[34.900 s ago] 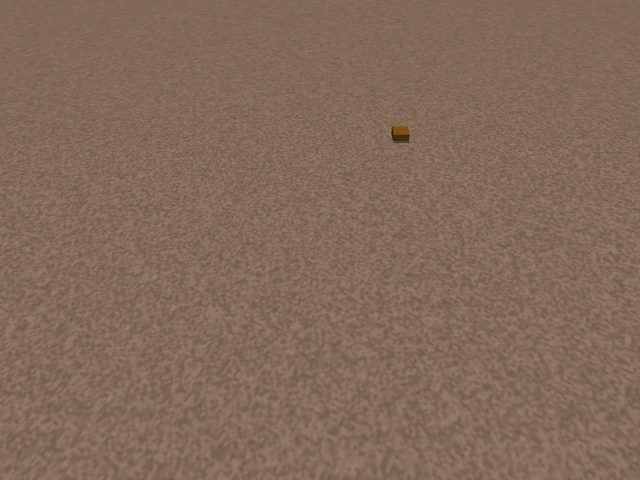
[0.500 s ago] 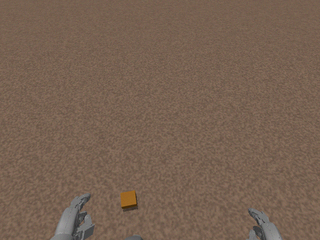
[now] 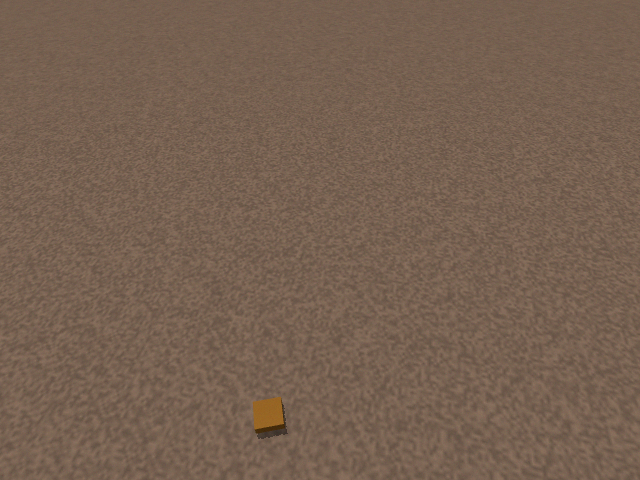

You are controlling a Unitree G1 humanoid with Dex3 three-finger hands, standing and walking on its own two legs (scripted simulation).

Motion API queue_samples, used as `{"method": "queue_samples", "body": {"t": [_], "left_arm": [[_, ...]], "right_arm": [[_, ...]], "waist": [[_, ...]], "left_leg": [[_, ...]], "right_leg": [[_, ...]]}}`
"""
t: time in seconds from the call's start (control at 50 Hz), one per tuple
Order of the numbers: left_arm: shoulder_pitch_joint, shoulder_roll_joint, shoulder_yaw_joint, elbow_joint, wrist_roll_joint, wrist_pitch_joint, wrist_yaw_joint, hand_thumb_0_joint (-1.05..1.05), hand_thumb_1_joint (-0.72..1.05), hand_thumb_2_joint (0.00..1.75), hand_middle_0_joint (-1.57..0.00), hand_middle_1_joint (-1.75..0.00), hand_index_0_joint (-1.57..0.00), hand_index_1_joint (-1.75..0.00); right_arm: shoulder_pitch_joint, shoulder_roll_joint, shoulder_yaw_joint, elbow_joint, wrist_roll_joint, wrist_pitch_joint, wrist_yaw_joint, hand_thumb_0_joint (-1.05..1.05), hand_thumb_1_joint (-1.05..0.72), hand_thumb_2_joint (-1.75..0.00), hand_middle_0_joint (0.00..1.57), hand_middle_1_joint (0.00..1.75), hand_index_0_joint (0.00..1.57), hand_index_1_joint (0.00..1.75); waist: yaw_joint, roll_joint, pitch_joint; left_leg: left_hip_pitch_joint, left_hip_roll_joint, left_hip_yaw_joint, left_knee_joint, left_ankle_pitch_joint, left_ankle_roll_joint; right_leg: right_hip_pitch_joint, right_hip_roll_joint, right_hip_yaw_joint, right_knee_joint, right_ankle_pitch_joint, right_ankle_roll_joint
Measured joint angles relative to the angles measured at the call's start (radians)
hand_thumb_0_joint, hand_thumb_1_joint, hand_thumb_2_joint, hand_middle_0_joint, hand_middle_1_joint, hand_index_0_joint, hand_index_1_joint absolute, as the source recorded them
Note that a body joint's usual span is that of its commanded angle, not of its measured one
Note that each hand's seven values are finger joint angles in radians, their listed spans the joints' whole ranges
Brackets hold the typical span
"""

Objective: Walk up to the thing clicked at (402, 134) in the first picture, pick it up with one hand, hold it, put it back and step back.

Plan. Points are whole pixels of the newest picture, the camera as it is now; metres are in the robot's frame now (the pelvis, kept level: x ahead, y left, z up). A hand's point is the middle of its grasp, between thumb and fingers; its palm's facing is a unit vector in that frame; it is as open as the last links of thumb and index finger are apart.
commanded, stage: stand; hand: left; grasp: from above
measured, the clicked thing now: (268, 414) +0.44 +0.20 -0.75
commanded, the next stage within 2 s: step back in 1.92 s
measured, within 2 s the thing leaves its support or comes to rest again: neither
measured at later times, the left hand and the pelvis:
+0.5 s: hand out of the picture +0.04 +0.23 -0.15, palm faces +0.02 -0.94 -0.34, open 7.4 cm; pelvis -0.01 -0.01 +0.01, yaw +0 degrees
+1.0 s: hand out of the picture +0.08 +0.23 -0.15, palm faces +0.02 -0.94 -0.33, open 7.4 cm; pelvis +0.01 -0.01 +0.01, yaw +0 degrees
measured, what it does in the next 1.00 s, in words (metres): stands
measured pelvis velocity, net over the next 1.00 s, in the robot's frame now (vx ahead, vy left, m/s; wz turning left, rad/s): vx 0.01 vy -0.01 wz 0.00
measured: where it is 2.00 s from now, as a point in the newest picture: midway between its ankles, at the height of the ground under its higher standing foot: outside the picture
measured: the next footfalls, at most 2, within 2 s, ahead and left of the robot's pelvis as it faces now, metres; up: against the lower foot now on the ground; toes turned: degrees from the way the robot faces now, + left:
none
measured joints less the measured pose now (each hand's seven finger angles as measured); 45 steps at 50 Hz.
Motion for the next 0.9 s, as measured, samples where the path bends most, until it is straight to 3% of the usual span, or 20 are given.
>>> {"method": "queue_samples", "body": {"t": [0.38, 0.9], "left_arm": [[-0.057, 0.025, -0.003, 0.118, -0.002, -0.015, -0.009, 0.0, 0.91, 0.9, -0.2, -0.3, -0.2, -0.3], [-0.11, 0.027, -0.003, 0.142, -0.012, -0.022, -0.017, 0.0, 0.91, 0.9, -0.2, -0.3, -0.2, -0.3]], "right_arm": [[-0.027, -0.029, -0.003, 0.093, 0.009, 0.012, 0.007, 0.01, -0.91, -0.9, 0.2, 0.3, 0.2, 0.3], [-0.047, -0.04, 0.019, 0.117, 0.013, 0.003, 0.007, 0.01, -0.91, -0.9, 0.2, 0.3, 0.2, 0.3]], "waist": [[-0.012, 0.005, 0.005], [-0.02, 0.005, 0.005]], "left_leg": [[0.073, 0.007, -0.008, -0.139, 0.083, -0.012], [0.099, 0.021, -0.007, -0.182, 0.088, -0.023]], "right_leg": [[0.071, 0.008, -0.01, -0.131, 0.078, -0.008], [0.097, 0.023, -0.009, -0.179, 0.087, -0.018]]}}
